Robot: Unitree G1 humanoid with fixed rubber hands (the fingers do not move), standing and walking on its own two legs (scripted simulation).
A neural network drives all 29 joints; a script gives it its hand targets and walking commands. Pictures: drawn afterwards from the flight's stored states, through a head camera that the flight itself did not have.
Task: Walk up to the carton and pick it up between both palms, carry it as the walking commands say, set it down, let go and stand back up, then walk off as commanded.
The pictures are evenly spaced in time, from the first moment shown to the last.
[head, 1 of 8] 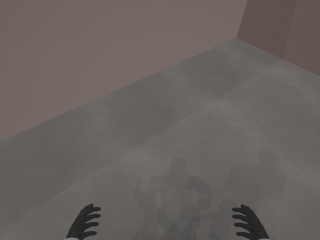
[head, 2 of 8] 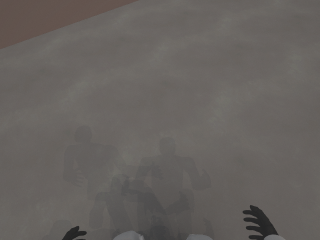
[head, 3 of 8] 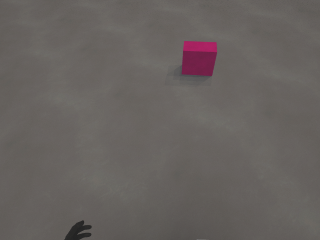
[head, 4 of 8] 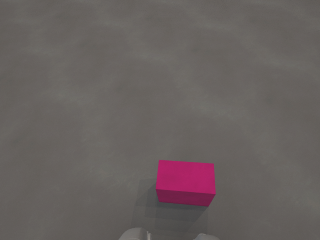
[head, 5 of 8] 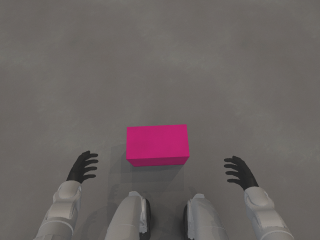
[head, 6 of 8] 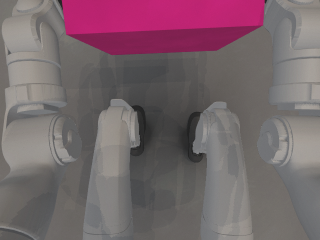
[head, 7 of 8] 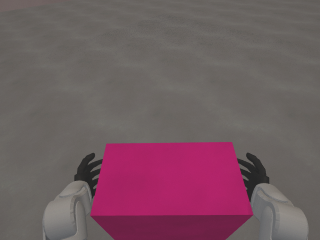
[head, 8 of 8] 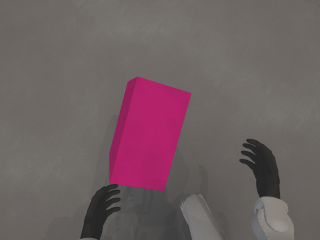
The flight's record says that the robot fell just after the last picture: yes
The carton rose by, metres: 0.68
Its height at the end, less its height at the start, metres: +0.17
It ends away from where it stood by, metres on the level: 7.78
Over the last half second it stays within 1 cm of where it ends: no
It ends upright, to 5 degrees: no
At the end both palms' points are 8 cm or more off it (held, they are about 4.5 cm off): yes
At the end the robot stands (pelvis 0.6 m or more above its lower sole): no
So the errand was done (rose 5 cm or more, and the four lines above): no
